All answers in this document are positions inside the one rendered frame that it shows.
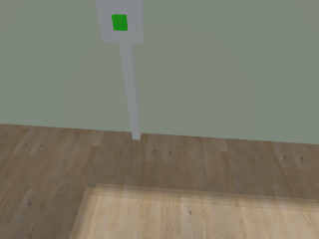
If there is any button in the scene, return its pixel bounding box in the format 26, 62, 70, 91
112, 14, 128, 31

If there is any panel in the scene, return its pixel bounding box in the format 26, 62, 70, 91
95, 0, 145, 140

